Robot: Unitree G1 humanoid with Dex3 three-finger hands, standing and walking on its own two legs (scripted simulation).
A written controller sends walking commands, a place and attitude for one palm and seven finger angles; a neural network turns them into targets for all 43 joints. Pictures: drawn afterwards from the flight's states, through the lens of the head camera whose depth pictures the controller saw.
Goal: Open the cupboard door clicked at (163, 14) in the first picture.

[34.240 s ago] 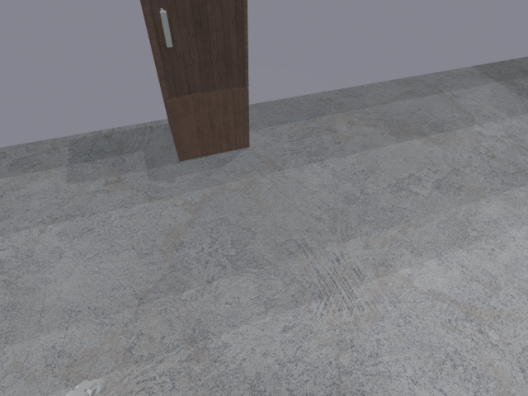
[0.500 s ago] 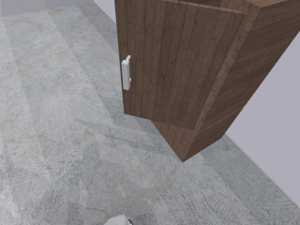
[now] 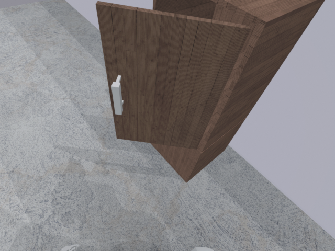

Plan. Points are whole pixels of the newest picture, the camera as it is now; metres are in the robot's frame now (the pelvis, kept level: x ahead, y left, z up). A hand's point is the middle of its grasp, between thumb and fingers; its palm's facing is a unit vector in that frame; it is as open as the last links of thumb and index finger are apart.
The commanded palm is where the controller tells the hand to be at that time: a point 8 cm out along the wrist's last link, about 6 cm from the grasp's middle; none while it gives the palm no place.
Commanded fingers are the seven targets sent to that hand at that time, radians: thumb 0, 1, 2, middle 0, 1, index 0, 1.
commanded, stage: come to a stop and stand still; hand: left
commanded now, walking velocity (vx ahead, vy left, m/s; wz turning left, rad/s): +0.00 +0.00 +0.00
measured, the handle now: (119, 95) +0.59 +0.18 -0.04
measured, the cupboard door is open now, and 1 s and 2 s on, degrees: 44 44 44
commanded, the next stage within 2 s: look again from close up in 0.74 s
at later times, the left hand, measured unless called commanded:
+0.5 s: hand out of the picture +0.00 +0.10 -0.19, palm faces +0.06 -0.98 -0.18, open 7.3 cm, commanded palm none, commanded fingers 0.00 0.90 0.90 -0.20 -0.30 -0.20 -0.30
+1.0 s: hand out of the picture -0.02 +0.08 -0.19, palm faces +0.01 -0.98 -0.18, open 7.4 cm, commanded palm none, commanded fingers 0.00 0.90 0.90 -0.20 -0.30 -0.20 -0.30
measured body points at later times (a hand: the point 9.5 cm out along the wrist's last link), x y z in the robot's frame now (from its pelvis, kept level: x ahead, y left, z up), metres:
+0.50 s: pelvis -0.01 -0.08 -0.01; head +0.00 -0.07 +0.44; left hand +0.00 +0.15 -0.17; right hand -0.01 -0.30 -0.17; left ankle -0.01 +0.05 -0.75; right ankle -0.08 -0.18 -0.75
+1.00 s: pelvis -0.01 -0.08 -0.01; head +0.01 -0.08 +0.44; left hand -0.02 +0.13 -0.17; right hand +0.01 -0.31 -0.16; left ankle -0.01 +0.04 -0.75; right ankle -0.08 -0.18 -0.74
